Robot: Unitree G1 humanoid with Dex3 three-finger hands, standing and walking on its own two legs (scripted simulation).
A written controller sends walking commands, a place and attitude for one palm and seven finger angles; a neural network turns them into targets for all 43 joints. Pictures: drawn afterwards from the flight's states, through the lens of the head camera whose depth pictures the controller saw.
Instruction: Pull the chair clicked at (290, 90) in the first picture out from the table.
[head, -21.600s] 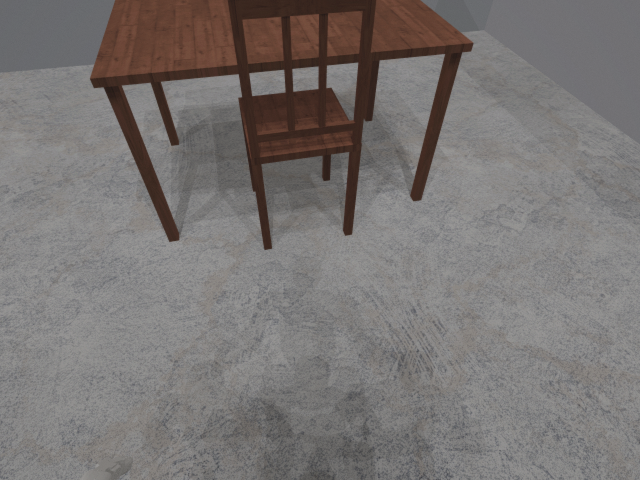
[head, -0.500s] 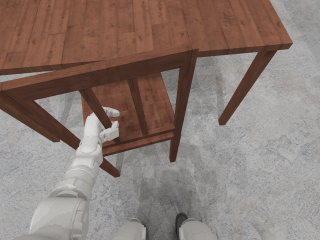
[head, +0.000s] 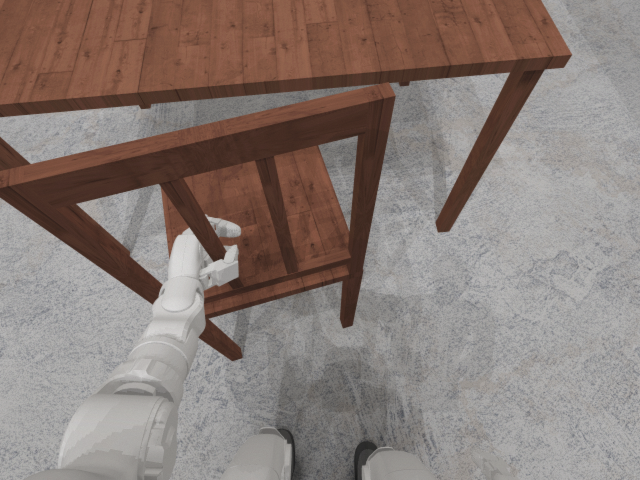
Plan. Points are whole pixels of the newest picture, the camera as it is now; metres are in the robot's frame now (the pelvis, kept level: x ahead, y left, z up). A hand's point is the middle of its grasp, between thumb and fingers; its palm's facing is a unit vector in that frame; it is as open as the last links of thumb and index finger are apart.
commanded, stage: step backward, pulling the chair out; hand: left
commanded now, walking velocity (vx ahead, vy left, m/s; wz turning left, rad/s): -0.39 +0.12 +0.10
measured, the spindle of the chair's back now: (212, 244) +0.41 +0.15 -0.05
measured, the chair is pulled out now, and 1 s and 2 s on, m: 0.20 0.41 0.61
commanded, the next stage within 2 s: stop walking, hand still on the chair in 1.34 s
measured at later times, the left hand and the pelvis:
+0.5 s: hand (225, 337) +0.29 +0.13 -0.06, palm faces +0.03 -0.98 -0.19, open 5.2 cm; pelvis -0.10 +0.00 +0.00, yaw +1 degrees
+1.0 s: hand (221, 434) +0.17 +0.12 -0.06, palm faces +0.03 -0.98 -0.20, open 5.2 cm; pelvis -0.21 -0.01 +0.00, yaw +2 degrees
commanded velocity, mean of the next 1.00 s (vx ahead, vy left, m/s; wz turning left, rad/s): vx -0.38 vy -0.05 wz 0.03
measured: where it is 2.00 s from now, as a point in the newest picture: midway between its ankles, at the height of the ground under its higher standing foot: outside the picture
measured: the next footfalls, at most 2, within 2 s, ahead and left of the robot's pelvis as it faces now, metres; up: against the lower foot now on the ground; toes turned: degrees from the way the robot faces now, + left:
left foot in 0.18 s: -0.03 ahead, +0.14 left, +0.00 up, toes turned +0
right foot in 0.44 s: -0.05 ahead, -0.11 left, +0.00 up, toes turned +2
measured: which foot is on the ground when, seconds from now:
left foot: up 0.00-0.16, down 0.18-0.52, up 0.54-0.72, down 0.74-1.00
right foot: down 0.00-0.30, up 0.32-0.42, down 0.44-0.84, up 0.86-0.94, down 0.96-1.00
